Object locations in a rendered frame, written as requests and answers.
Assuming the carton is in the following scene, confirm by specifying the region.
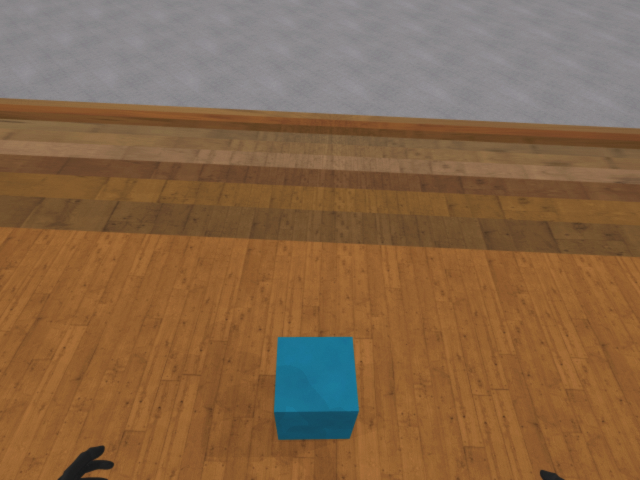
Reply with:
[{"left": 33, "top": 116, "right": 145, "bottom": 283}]
[{"left": 274, "top": 337, "right": 359, "bottom": 440}]

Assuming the robot left hand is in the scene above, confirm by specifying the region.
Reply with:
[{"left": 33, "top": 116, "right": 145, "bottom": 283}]
[{"left": 58, "top": 446, "right": 114, "bottom": 480}]

